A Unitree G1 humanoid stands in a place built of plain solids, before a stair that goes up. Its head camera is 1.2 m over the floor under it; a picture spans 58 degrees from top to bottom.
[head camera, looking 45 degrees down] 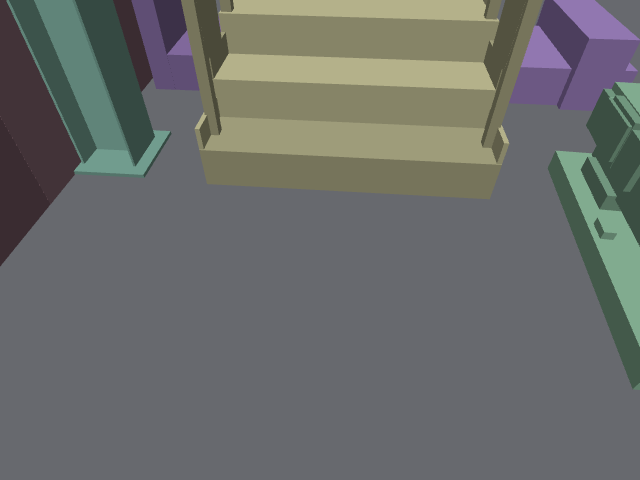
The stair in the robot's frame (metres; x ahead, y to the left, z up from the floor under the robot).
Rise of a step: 0.18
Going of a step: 0.28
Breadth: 1.25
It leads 5 degrees to the right of straight ahead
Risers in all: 3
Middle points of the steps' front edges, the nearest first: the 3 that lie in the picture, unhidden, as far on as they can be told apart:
1.50 -0.11 0.18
1.78 -0.14 0.36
2.06 -0.16 0.54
